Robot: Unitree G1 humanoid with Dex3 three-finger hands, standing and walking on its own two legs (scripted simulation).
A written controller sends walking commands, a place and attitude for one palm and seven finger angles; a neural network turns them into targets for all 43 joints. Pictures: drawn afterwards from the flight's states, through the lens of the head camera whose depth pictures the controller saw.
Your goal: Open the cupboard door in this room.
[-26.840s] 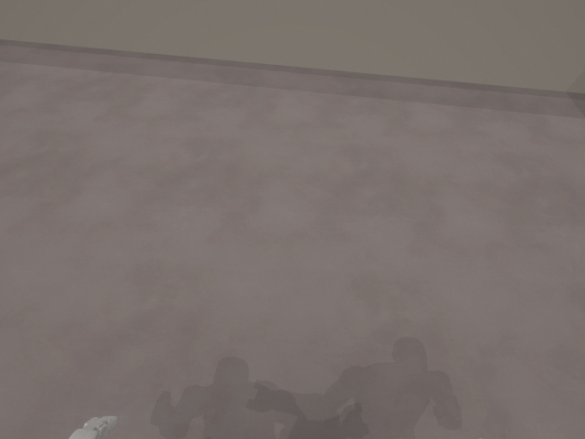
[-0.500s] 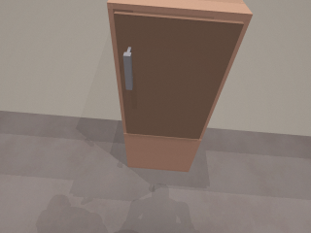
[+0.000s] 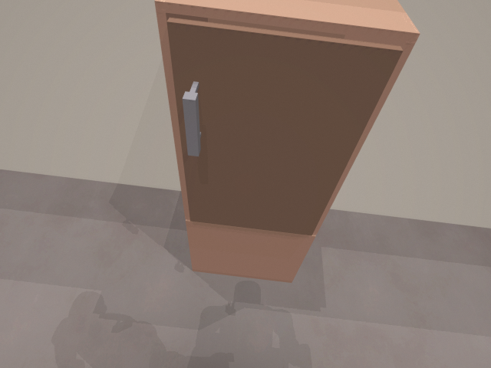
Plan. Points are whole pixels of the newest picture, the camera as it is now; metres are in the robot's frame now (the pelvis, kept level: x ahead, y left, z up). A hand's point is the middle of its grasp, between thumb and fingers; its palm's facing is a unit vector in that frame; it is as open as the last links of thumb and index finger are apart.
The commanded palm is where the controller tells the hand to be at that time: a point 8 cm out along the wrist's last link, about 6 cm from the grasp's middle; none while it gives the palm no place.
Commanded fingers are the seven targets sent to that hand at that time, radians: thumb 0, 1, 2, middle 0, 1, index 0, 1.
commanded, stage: come to a stop and stand still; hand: left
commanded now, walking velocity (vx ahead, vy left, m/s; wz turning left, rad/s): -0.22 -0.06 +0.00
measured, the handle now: (194, 119) +0.53 +0.16 +0.10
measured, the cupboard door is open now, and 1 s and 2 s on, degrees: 0 0 0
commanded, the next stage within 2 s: look again from close up in 1.10 s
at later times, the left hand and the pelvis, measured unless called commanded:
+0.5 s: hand out of the picture -0.04 +0.12 -0.15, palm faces +0.07 -0.97 -0.22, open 7.4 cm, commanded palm none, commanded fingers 0.00 0.90 0.90 -0.20 -0.30 -0.20 -0.30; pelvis -0.04 -0.05 +0.02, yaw +1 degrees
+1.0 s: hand out of the picture -0.04 +0.17 -0.17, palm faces +0.09 -0.98 -0.19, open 7.4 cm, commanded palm none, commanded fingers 0.00 0.90 0.90 -0.20 -0.30 -0.20 -0.30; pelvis -0.04 +0.00 +0.01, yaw +2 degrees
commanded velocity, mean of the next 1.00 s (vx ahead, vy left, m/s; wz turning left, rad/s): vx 0.02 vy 0.04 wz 0.00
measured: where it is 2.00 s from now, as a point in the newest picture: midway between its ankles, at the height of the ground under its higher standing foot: outside the picture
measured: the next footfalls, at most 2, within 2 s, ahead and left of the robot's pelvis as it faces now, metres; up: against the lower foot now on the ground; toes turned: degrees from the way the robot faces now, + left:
right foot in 0.32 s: +0.00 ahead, -0.12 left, +0.00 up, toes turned -3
left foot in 0.74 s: +0.00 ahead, +0.10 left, +0.00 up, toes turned +6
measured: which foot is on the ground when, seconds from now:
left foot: down 0.00-0.32, up 0.34-0.72, down 0.74-1.00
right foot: down 0.00-0.00, up 0.02-0.30, down 0.32-1.00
